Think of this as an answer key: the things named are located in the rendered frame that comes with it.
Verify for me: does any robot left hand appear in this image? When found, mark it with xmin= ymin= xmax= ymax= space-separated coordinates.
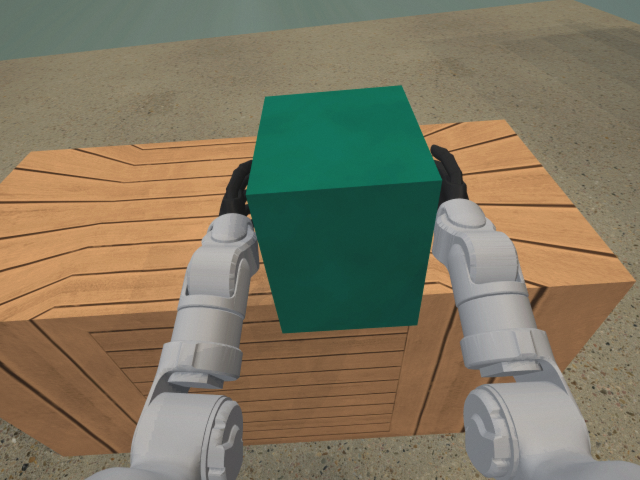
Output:
xmin=219 ymin=160 xmax=254 ymax=227

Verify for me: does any carton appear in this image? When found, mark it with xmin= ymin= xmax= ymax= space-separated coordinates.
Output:
xmin=246 ymin=85 xmax=442 ymax=333

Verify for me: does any pedestal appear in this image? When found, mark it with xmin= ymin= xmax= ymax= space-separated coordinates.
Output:
xmin=0 ymin=119 xmax=636 ymax=457

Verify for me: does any robot right forearm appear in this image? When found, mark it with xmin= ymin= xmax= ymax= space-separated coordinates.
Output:
xmin=432 ymin=199 xmax=591 ymax=452

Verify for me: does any left robot upper arm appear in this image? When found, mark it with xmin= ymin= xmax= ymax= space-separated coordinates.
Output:
xmin=85 ymin=392 xmax=243 ymax=480

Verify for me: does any robot right hand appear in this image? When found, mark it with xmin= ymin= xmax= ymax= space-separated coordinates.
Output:
xmin=430 ymin=145 xmax=469 ymax=211

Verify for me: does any robot left forearm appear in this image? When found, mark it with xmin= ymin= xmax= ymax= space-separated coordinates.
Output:
xmin=130 ymin=213 xmax=260 ymax=466

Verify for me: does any right robot upper arm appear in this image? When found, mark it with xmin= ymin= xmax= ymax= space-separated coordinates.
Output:
xmin=463 ymin=381 xmax=640 ymax=480

